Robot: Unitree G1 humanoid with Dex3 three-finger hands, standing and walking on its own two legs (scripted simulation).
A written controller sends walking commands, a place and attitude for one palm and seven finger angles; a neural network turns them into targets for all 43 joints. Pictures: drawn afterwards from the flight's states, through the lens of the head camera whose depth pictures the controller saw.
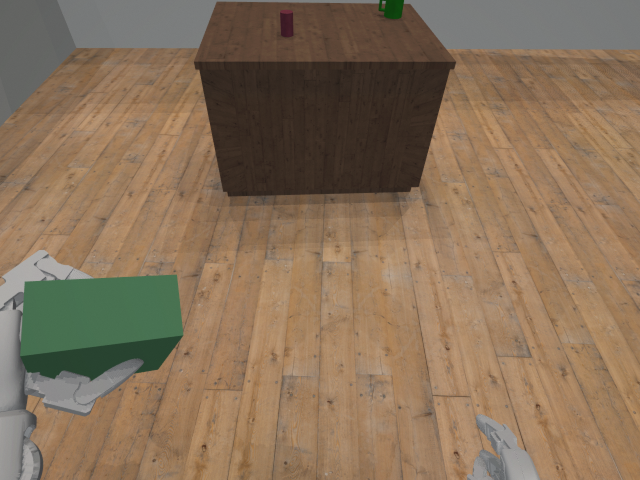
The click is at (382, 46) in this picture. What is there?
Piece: table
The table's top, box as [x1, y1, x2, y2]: [194, 2, 455, 69]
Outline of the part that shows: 194,60 195,69 453,68 455,64 453,58 410,4 403,4 402,15 400,18 390,19 383,16 383,12 378,10 378,4 376,3 216,2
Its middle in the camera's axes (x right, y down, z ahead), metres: +0.00 -0.88 +1.65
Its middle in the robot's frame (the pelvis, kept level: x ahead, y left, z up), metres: +1.82 +0.09 -0.09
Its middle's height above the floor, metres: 0.68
